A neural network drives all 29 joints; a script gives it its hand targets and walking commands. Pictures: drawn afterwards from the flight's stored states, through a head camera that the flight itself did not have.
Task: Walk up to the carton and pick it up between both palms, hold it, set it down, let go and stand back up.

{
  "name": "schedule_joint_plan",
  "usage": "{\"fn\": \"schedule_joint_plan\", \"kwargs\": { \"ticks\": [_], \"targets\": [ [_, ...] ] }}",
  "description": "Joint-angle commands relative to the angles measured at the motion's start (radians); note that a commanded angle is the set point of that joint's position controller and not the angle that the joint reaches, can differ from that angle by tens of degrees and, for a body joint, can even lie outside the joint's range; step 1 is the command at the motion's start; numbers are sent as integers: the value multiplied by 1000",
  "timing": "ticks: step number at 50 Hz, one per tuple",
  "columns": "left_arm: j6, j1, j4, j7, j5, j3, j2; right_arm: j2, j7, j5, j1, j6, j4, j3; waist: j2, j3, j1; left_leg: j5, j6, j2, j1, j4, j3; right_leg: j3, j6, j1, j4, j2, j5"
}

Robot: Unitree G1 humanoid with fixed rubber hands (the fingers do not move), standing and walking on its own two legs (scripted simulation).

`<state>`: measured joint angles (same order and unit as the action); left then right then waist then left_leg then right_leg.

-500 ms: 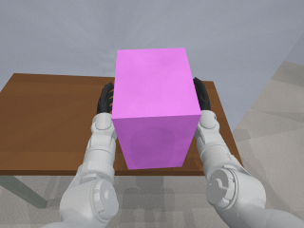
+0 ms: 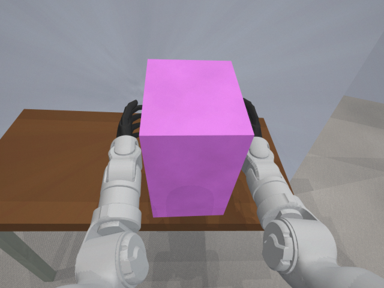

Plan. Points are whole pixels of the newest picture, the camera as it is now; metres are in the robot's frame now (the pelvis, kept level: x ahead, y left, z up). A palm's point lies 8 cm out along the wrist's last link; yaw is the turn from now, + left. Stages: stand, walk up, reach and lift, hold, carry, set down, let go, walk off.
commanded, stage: reach and lift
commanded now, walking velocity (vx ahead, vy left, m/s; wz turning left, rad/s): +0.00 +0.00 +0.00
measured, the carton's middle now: (189, 144) +0.40 +0.01 +0.10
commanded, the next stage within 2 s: hold in 1.92 s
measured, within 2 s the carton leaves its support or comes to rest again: neither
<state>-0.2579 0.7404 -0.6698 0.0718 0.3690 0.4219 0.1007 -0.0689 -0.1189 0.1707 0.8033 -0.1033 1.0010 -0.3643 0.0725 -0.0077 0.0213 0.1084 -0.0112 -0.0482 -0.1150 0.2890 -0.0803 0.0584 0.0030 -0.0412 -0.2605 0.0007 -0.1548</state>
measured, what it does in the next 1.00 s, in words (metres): stands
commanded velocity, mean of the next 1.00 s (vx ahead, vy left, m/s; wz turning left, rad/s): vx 0.00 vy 0.00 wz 0.00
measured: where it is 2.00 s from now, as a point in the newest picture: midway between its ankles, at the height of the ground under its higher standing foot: outside the picture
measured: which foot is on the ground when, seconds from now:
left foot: down 0.00-1.00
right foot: down 0.00-1.00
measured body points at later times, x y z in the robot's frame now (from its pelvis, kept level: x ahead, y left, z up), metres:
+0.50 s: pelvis -0.01 +0.00 +0.00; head -0.05 +0.04 +0.44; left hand +0.39 +0.15 +0.17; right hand +0.39 -0.12 +0.18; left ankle +0.03 +0.12 -0.75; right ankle +0.00 -0.11 -0.75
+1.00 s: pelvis -0.01 +0.00 +0.00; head -0.06 +0.03 +0.44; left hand +0.38 +0.16 +0.20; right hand +0.39 -0.11 +0.21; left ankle +0.03 +0.12 -0.75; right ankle +0.00 -0.11 -0.75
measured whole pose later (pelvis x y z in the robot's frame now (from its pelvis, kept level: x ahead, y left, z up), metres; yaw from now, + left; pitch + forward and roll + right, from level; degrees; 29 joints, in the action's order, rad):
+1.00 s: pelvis -0.01 +0.00 +0.00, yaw +2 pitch -9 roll -1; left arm -0.71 0.74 -0.29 0.03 0.36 0.32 0.05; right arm 0.01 -0.20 -0.17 0.86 0.25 0.76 -0.04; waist 0.07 -0.04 0.11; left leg 0.12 0.00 -0.03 -0.06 0.33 -0.05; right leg 0.09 -0.01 0.04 -0.28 0.02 -0.17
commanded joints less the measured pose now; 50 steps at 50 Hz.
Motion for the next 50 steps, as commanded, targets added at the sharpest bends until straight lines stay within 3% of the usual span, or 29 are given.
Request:
{"fn": "schedule_joint_plan", "kwargs": {
  "ticks": [1, 16, 35, 50],
  "targets": [
    [30, 696, 121, -150, -58, -345, 491, -447, 133, -2, 665, -39, -159, 253, -75, 469, 12, -199, -18, 48, 268, 19, -31, 54, -42, 61, -2, -30, 277],
    [-95, 755, 204, -153, -99, -396, 486, -441, 112, -108, 743, 63, -200, 307, -89, 437, 37, -169, -11, 54, 324, 19, -2, 58, -42, 5, 14, -35, 165],
    [-285, 734, 380, -194, -105, -446, 466, -453, 50, -282, 783, 202, -389, 466, -85, 399, 78, -162, 7, 73, 319, 29, 30, 55, -57, 39, 12, -44, 158],
    [-376, 746, 515, -189, -151, -536, 477, -483, 4, -400, 797, 312, -542, 585, -102, 396, 93, -139, 1, 73, 296, 37, 43, 49, -60, 32, 11, -51, 114]
  ]
}}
